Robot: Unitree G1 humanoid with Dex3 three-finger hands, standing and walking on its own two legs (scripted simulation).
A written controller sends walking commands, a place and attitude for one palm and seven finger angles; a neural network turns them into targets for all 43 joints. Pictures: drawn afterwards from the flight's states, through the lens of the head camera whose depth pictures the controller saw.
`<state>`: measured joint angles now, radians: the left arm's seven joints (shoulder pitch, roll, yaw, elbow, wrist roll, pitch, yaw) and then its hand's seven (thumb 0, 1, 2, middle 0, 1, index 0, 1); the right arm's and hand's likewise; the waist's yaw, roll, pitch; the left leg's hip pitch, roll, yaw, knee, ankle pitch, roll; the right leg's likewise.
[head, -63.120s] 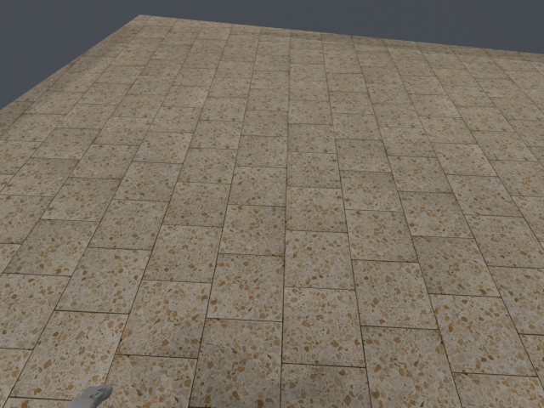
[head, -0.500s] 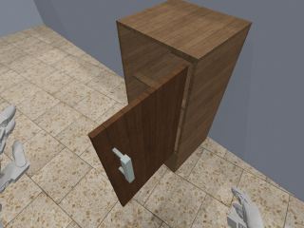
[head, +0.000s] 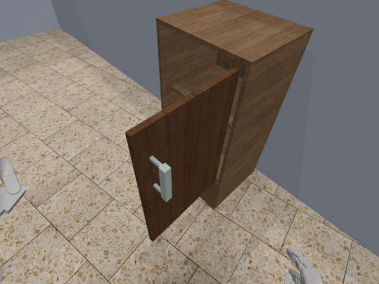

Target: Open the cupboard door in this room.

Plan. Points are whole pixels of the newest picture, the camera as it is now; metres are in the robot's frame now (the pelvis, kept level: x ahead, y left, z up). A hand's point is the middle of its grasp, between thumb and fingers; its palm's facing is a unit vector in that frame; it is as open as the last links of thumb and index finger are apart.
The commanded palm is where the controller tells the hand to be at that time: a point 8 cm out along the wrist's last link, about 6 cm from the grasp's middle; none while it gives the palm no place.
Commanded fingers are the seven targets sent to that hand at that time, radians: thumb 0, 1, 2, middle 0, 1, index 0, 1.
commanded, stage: step back with the hand held close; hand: left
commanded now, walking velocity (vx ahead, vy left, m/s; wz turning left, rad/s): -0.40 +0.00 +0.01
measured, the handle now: (160, 179) +0.37 +0.10 -0.03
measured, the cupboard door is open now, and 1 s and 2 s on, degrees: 93 93 93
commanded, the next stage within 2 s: stop stepping back and stand still in 0.68 s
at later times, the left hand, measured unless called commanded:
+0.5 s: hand out of the picture +0.14 +0.28 +0.20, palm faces +0.49 -0.75 -0.46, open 7.5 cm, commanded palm +0.08 +0.31 +0.20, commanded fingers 0.00 0.90 0.90 -0.20 -0.30 -0.20 -0.30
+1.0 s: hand out of the picture +0.06 +0.21 +0.19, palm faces +0.34 -0.80 -0.50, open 7.4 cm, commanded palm +0.01 +0.25 +0.20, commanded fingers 0.00 0.90 0.90 -0.20 -0.30 -0.20 -0.30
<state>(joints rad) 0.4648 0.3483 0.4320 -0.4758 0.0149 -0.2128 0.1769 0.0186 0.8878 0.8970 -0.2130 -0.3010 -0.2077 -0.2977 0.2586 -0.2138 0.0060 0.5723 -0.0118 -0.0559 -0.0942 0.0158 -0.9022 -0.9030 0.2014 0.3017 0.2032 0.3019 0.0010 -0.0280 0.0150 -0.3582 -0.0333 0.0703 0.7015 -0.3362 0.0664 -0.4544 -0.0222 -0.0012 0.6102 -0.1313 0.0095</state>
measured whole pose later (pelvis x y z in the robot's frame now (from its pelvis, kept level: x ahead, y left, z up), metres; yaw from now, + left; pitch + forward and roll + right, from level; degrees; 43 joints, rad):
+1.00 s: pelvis -0.15 -0.04 +0.02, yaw -4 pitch +2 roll +0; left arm 0.62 0.49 0.48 -0.54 -0.06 -0.20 0.15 0.01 0.88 0.90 -0.22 -0.30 -0.21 -0.30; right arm 0.24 -0.25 -0.02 0.63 0.02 -0.07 -0.10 0.02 -0.90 -0.90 0.20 0.30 0.20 0.30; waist -0.03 -0.06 -0.05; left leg -0.34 -0.03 0.06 0.53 -0.25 0.05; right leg -0.21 0.01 0.01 0.54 -0.36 0.00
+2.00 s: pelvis -0.24 -0.04 +0.02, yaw +1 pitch -1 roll +0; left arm 0.31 0.19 0.05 0.85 0.01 0.03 0.02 -0.04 1.01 0.90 -0.21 -0.30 -0.20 -0.30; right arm 0.30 -0.17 0.01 0.94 -0.04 0.04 0.00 0.01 -0.91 -0.90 0.20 0.30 0.20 0.30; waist 0.00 -0.05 0.04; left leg -0.30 0.06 0.02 0.56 -0.24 -0.03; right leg -0.28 0.00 -0.15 0.54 -0.24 -0.06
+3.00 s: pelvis -0.23 -0.02 +0.03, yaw -2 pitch -2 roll +0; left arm 0.28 0.13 0.02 1.15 0.01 -0.01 0.03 0.01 0.91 0.90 -0.20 -0.30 -0.20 -0.30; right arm 0.30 -0.12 -0.01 1.14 -0.03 0.01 -0.02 0.01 -0.91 -0.90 0.20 0.30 0.20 0.30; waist 0.00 0.01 0.04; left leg -0.18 0.03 0.09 0.39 -0.18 0.00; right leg -0.20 -0.03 -0.09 0.41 -0.18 -0.02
